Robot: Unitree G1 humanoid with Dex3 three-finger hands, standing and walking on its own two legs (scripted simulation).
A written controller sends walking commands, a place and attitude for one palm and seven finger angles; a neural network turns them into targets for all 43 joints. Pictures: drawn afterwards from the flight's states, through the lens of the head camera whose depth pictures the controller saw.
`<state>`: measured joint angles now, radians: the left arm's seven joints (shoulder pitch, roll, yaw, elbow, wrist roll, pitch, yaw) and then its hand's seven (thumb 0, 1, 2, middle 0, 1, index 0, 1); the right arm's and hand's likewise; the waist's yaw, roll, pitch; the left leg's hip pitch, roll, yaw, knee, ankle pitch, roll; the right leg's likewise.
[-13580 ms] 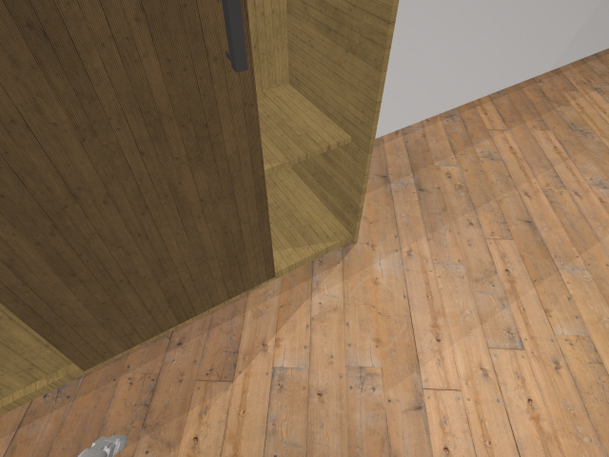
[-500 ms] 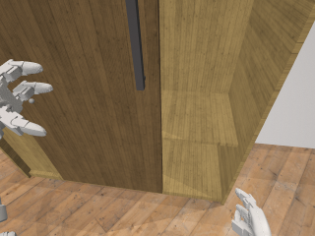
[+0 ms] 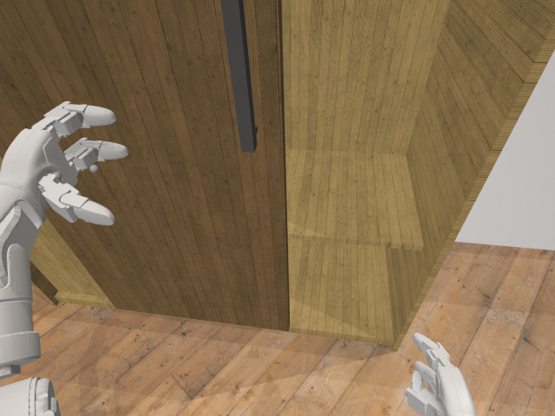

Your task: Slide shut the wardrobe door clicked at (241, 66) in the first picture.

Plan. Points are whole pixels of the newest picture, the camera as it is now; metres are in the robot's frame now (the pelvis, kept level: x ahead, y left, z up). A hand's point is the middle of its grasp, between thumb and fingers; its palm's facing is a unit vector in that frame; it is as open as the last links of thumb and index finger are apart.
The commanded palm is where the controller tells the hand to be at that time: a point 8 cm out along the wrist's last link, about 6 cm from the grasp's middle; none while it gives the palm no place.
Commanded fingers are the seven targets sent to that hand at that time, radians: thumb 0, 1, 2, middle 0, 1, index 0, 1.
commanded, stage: move the hooked fingers beside the handle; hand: left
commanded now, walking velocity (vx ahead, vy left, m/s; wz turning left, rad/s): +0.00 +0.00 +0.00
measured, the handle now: (244, 72) +0.55 +0.12 +0.26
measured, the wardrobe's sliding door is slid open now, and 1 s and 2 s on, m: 0.38 0.38 0.38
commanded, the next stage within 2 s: none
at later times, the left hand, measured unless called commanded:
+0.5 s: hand (132, 137) +0.38 +0.24 +0.24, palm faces +0.02 -1.00 -0.04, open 14.0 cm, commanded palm +0.36 +0.28 +0.24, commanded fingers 0.00 -0.50 0.30 -0.30 -1.20 -0.30 -1.20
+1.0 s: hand (171, 114) +0.44 +0.21 +0.24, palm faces +0.00 -1.00 -0.02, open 14.0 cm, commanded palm +0.43 +0.25 +0.24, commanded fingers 0.00 -0.50 0.30 -0.30 -1.20 -0.30 -1.20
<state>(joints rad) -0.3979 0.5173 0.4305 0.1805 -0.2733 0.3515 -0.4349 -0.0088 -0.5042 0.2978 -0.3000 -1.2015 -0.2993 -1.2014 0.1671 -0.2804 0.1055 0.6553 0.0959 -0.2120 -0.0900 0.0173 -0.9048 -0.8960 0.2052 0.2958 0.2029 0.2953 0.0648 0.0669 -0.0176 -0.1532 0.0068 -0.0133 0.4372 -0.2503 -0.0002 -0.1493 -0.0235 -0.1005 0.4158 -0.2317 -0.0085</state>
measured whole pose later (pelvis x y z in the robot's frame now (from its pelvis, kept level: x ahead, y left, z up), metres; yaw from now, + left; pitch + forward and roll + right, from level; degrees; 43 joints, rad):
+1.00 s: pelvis +0.01 +0.01 +0.00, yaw -2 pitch +2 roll +0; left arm -0.76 0.46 0.34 0.60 -0.19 0.23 -0.27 -0.01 -0.50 0.30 -0.30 -1.20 -0.30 -1.20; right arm 0.26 -0.27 0.06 0.69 0.08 -0.14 -0.09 0.02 -0.91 -0.90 0.20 0.30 0.20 0.30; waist -0.01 0.05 -0.05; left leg -0.19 0.01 0.02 0.43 -0.26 0.01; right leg -0.20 -0.02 -0.07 0.41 -0.23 0.00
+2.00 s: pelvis +0.02 +0.01 +0.00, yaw -4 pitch +5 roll -1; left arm -0.96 0.46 0.35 0.91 -0.11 0.08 -0.20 -0.01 -0.50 0.30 -0.30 -1.20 -0.30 -1.20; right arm 0.32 -0.27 0.04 0.70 0.06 -0.14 -0.07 0.01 -0.91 -0.90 0.21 0.30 0.20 0.30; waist -0.06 0.04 -0.06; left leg -0.25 0.02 0.04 0.44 -0.27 0.01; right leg -0.27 -0.01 -0.04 0.41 -0.23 0.00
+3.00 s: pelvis +0.01 +0.00 +0.00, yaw -3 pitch +5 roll -1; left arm -1.05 0.42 0.33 1.02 -0.09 0.06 -0.14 -0.01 -0.50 0.30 -0.32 -1.22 -0.31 -1.21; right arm 0.38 -0.28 0.03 0.75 0.05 -0.13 -0.07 0.01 -0.91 -0.90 0.20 0.30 0.20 0.30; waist -0.08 0.05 -0.06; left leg -0.27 0.03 0.04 0.45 -0.27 0.00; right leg -0.29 0.00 -0.04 0.42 -0.22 -0.01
